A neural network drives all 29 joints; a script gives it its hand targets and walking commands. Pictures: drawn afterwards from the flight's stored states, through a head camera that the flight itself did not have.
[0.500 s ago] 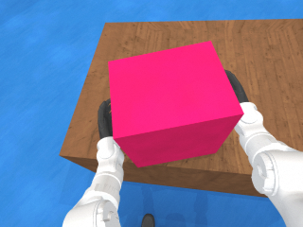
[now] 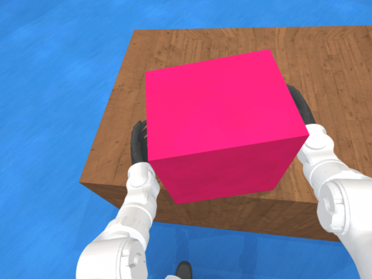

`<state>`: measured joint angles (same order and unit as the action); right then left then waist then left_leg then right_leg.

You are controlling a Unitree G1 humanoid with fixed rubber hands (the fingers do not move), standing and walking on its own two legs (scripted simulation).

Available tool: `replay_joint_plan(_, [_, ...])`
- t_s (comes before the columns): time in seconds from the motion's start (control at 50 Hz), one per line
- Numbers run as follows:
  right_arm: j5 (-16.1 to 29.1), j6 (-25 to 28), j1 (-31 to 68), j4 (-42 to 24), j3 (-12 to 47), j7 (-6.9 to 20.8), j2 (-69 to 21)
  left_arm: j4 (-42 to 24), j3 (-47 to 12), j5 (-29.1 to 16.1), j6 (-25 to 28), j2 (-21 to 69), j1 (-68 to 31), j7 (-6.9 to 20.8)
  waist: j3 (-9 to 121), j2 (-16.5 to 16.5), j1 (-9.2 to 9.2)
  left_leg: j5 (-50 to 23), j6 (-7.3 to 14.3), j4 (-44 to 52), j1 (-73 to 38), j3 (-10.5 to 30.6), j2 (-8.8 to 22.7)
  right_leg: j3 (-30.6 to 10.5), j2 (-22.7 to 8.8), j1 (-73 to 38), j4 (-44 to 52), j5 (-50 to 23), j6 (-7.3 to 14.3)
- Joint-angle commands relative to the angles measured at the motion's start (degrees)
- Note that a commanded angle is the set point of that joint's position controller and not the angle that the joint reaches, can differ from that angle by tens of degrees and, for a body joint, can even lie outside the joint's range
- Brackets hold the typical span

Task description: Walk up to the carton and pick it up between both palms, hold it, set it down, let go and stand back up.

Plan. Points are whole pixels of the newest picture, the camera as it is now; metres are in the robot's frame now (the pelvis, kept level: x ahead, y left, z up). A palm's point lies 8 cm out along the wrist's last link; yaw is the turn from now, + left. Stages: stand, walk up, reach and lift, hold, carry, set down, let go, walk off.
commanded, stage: reach and lift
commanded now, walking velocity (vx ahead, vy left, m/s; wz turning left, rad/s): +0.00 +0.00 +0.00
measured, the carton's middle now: (216, 137) +0.45 +0.05 -0.03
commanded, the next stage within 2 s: none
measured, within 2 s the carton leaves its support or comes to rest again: leaves its support in 0.02 s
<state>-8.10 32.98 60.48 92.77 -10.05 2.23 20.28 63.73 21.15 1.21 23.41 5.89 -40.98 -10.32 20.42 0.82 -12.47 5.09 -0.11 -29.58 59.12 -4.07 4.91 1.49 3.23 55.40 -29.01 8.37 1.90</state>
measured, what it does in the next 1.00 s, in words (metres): stands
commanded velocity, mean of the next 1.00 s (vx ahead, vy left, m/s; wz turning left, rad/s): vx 0.00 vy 0.00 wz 0.00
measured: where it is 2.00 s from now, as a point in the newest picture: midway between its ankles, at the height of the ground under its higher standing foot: outside the picture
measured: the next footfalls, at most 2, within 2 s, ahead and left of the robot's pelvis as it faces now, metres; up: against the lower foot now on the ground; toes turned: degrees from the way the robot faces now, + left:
none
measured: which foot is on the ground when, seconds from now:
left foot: down 0.00-1.00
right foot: down 0.00-1.00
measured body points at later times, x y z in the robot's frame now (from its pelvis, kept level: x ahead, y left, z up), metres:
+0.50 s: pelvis +0.02 -0.02 +0.02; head +0.07 -0.02 +0.47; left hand +0.39 +0.24 +0.09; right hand +0.53 -0.09 +0.15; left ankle +0.05 +0.13 -0.71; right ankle +0.02 -0.11 -0.71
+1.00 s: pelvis +0.01 -0.01 +0.03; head +0.02 +0.01 +0.48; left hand +0.38 +0.23 +0.12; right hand +0.47 -0.12 +0.15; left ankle +0.05 +0.13 -0.71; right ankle +0.02 -0.10 -0.71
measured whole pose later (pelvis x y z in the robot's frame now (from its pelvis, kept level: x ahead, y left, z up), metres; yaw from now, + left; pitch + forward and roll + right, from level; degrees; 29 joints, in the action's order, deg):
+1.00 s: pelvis +0.01 -0.01 +0.03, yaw +5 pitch +11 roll +0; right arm -3.4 4.9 47.3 64.6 -19.7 1.3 9.9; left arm 45.5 18.6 7.3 -7.4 1.1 -39.3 -5.8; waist 10.8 3.5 -6.0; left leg 1.9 -1.0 -16.1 25.0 -1.5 2.2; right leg 2.0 1.8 21.9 -19.4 8.4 2.0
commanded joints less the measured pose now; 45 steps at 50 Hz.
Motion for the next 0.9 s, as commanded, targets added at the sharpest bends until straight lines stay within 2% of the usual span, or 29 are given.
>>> replay_joint_plan(0.0, [-3.4,-3.2,33.3,-5.2,9.9,10.9,-29.7,-8.3,-16.2,0.1,-4.9,25.0,-34.6,3.7,41.5,12.6,-2.54,-8.5,1.6,-2.2,-29.0,-1.9,-3.0,3.2,1.2,-26.1,-0.1,-7.0,-3.4])
replay_joint_plan(0.1, [4.0,-11.7,36.4,-9.8,13.3,11.5,-32.6,-14.7,-20.3,-5.4,-10.5,26.5,-41.7,3.4,43.7,13.5,-2.27,-9.6,0.7,-2.6,-28.7,-0.8,-3.8,1.9,1.4,-32.0,-1.0,-11.6,-4.4])
replay_joint_plan(0.16, [7.8,-16.4,37.3,-14.8,14.3,11.2,-35.2,-20.9,-22.8,-7.9,-13.6,28.2,-45.8,3.1,46.0,12.8,-1.26,-13.1,-0.5,-3.2,-29.7,0.1,-4.2,1.4,1.5,-37.0,-2.1,-18.7,-4.9])
replay_joint_plan(0.22, [10.6,-18.8,37.1,-22.3,14.4,10.0,-38.3,-28.7,-25.8,-9.1,-14.7,30.5,-49.1,3.2,49.0,11.0,1.10,-21.1,-2.4,-4.0,-33.0,1.3,-4.2,1.1,1.7,-42.3,-3.6,-31.3,-5.8])
replay_joint_plan(0.28, [11.3,-19.5,34.8,-28.3,14.6,8.4,-41.8,-34.4,-27.1,-7.5,-15.0,32.0,-50.1,3.9,48.4,8.4,4.12,-27.2,-3.8,-3.6,-36.4,2.8,-4.2,1.0,0.3,-47.0,-5.1,-44.0,-7.3])
replay_joint_plan(0.34, [9.9,-19.8,31.6,-28.9,14.1,6.8,-41.2,-34.0,-25.7,-4.3,-16.3,31.0,-48.5,5.2,40.8,6.5,6.95,-26.7,-4.0,-1.4,-40.7,3.9,-4.4,0.8,-2.2,-48.2,-3.6,-50.2,-7.9])
replay_joint_plan(0.38, [9.6,-21.0,28.9,-26.8,14.2,6.3,-40.5,-31.0,-23.7,-1.6,-18.3,30.3,-45.5,6.2,34.8,5.2,7.34,-23.5,-3.3,0.6,-44.2,4.5,-4.4,0.8,-3.2,-46.5,-1.2,-47.9,-7.4])
replay_joint_plan(0.44, [10.1,-23.4,25.0,-25.1,14.1,6.3,-38.2,-26.3,-19.9,2.1,-21.8,28.2,-39.1,7.6,24.7,5.1,6.55,-17.0,-2.8,5.6,-45.1,3.7,-4.4,0.1,-3.7,-47.5,3.8,-38.8,-6.1])
replay_joint_plan(0.52, [8.2,-24.6,24.1,-27.3,10.6,6.5,-39.4,-24.8,-15.1,6.3,-24.7,26.4,-36.6,9.3,16.6,4.8,5.10,-11.9,-2.3,10.7,-44.8,1.3,-3.9,-0.2,-4.0,-49.7,7.4,-29.2,-5.4])
replay_joint_plan(0.58, [6.5,-23.3,26.8,-31.2,8.4,7.2,-39.5,-28.1,-15.6,6.6,-24.2,26.9,-39.6,9.4,18.0,2.4,4.16,-14.5,-2.8,11.4,-47.2,-0.4,-3.6,0.6,-2.8,-50.6,9.1,-23.0,-3.8])
replay_joint_plan(0.66, [4.1,-21.5,29.0,-35.7,6.3,8.0,-39.2,-32.0,-17.1,6.6,-22.9,26.5,-43.4,7.9,22.1,1.5,3.84,-14.4,-2.0,10.9,-52.2,-1.4,-3.5,1.5,-2.2,-46.7,11.3,-13.4,-2.7])
replay_joint_plan(0.68, [4.5,-20.8,31.2,-35.7,3.7,8.6,-39.5,-35.4,-22.1,4.3,-22.7,28.1,-46.0,7.5,29.2,1.3,7.81,-15.7,-2.1,10.4,-56.0,0.5,-3.6,3.2,-1.3,-43.3,11.4,-11.5,-2.3])
replay_joint_plan(0.7, [4.6,-20.7,31.5,-37.3,4.7,9.1,-39.7,-34.7,-21.7,3.9,-22.7,27.2,-45.4,7.1,29.3,1.5,5.65,-14.5,-1.4,9.7,-56.8,0.6,-3.6,3.2,-1.5,-41.7,11.9,-8.3,-1.9])
replay_joint_plan(0.74, [3.4,-21.6,31.6,-36.5,3.7,9.9,-39.5,-33.9,-20.9,3.8,-23.4,26.0,-45.9,6.7,27.4,2.9,5.33,-9.8,-0.2,10.9,-55.5,0.1,-3.6,2.8,-1.8,-39.5,12.5,-2.7,-1.9])
replay_joint_plan(0.76, [2.9,-22.0,30.0,-37.6,3.5,9.5,-40.5,-32.7,-21.6,3.5,-24.0,24.7,-45.0,7.3,26.5,4.5,7.25,-8.0,0.6,10.8,-54.5,0.0,-4.1,2.0,-2.4,-41.3,12.7,-3.9,-2.5])
replay_joint_plan(0.78, [3.2,-21.7,31.6,-38.7,4.8,9.7,-40.8,-33.1,-21.5,3.1,-24.0,25.3,-44.2,7.3,27.7,3.9,5.02,-8.1,0.9,11.0,-52.6,0.0,-4.1,1.8,-2.6,-41.8,12.1,-4.6,-2.6])
replay_joint_plan(0.8, [3.8,-22.2,30.4,-39.4,5.8,9.4,-41.9,-32.3,-21.6,2.9,-24.1,24.4,-43.5,7.8,26.0,4.9,5.75,-6.5,1.4,11.1,-51.3,0.0,-4.6,1.3,-3.0,-44.5,11.8,-6.0,-3.1])
replay_joint_plan(0.84, [3.7,-23.6,29.2,-37.4,4.7,9.7,-41.0,-30.8,-19.5,4.5,-25.5,23.6,-41.6,8.3,22.1,3.5,5.02,-4.6,1.6,12.5,-50.7,-0.4,-4.5,0.9,-3.4,-44.7,12.1,-2.9,-3.2])
replay_joint_plan(0.86, [3.8,-23.9,29.3,-39.6,5.7,9.6,-41.8,-29.9,-18.9,4.3,-26.1,22.8,-40.4,8.8,21.8,4.7,4.44,-4.3,2.1,12.3,-49.9,-0.7,-5.0,0.4,-3.7,-46.2,12.3,-2.8,-3.7])
replay_joint_plan(0.88, [3.2,-24.4,30.4,-38.1,4.3,10.0,-39.6,-28.5,-18.1,5.2,-27.5,23.6,-39.1,8.8,20.5,3.7,4.14,-3.6,1.8,12.8,-50.5,-0.5,-4.7,1.0,-3.2,-43.9,12.7,0.1,-3.2])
